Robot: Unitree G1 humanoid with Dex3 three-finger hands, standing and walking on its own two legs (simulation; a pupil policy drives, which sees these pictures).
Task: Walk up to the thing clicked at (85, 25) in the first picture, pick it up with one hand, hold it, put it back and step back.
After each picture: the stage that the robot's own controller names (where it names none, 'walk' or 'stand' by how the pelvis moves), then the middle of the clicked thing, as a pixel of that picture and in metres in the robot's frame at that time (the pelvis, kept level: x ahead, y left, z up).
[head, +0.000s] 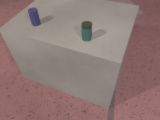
stand; (86, 31) +0.84 +0.00 -0.12
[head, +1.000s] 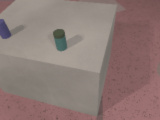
walk; (60, 40) +0.72 +0.20 -0.10
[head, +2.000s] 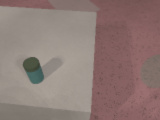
stand; (34, 71) +0.46 +0.24 -0.08
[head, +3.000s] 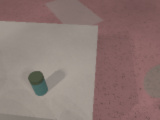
stand; (38, 83) +0.45 +0.24 -0.12
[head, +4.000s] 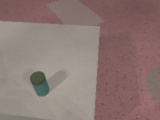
stand; (40, 84) +0.44 +0.23 -0.12
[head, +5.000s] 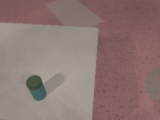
stand; (36, 88) +0.42 +0.24 -0.12
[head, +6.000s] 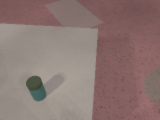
stand; (36, 88) +0.42 +0.24 -0.12
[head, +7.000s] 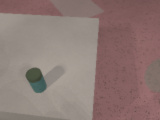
rise first; (36, 80) +0.43 +0.24 -0.12
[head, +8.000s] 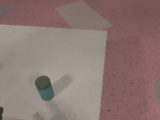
rise first; (45, 88) +0.43 +0.23 -0.12
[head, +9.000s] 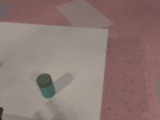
go down; (46, 86) +0.43 +0.22 -0.12
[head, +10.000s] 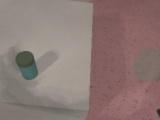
go down; (27, 66) +0.46 +0.21 -0.07
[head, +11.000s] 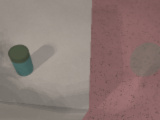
go down; (22, 61) +0.45 +0.21 -0.04
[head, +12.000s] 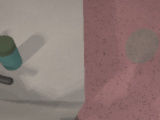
close in; (8, 54) +0.46 +0.22 -0.01
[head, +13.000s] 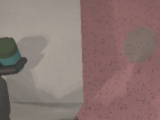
lift; (9, 56) +0.45 +0.20 +0.00
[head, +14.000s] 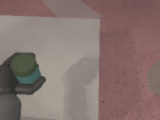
lift; (28, 73) +0.34 +0.18 +0.12
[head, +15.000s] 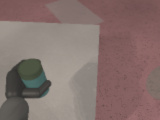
hold; (35, 79) +0.33 +0.17 +0.10
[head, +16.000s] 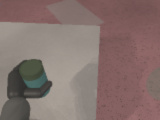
hold; (36, 79) +0.33 +0.17 +0.10
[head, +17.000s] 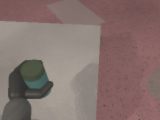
hold; (37, 79) +0.33 +0.17 +0.10
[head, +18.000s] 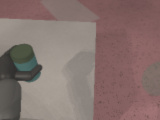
crouch; (26, 63) +0.39 +0.20 +0.10
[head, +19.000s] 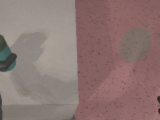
lower; (0, 53) +0.46 +0.23 +0.00
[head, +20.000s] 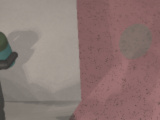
lower; (0, 51) +0.47 +0.22 +0.00
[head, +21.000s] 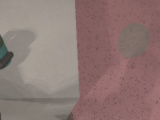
lower; out of the picture +0.46 +0.23 +0.00
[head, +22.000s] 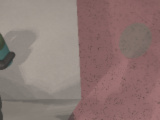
lower; out of the picture +0.46 +0.23 +0.00
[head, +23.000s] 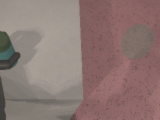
loosen; (3, 51) +0.46 +0.22 +0.00
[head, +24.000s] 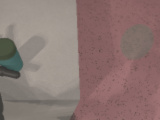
withdraw; (8, 57) +0.45 +0.20 +0.00
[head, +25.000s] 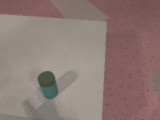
sink last; (48, 85) +0.40 +0.18 -0.07
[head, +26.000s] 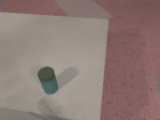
stand; (48, 81) +0.42 +0.19 -0.06
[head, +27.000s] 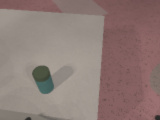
stand; (43, 80) +0.41 +0.19 -0.05
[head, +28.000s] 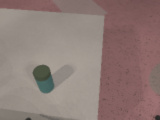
stand; (44, 79) +0.42 +0.19 -0.06
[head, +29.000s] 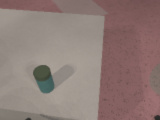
stand; (44, 79) +0.42 +0.19 -0.06
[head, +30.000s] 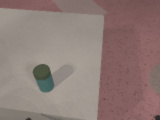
stand; (44, 78) +0.42 +0.19 -0.06
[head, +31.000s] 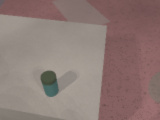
stand; (50, 84) +0.43 +0.18 -0.10
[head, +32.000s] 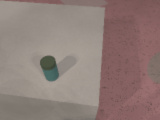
walk; (50, 69) +0.47 +0.17 -0.11
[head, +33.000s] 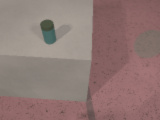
walk; (48, 32) +0.67 +0.22 -0.10
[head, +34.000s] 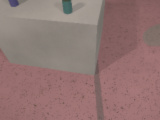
stand; (67, 4) +1.04 +0.17 -0.10
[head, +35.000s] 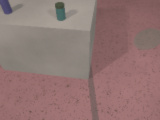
stand; (60, 11) +1.04 +0.19 -0.12
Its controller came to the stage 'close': yes
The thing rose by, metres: 0.21
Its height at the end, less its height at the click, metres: +0.00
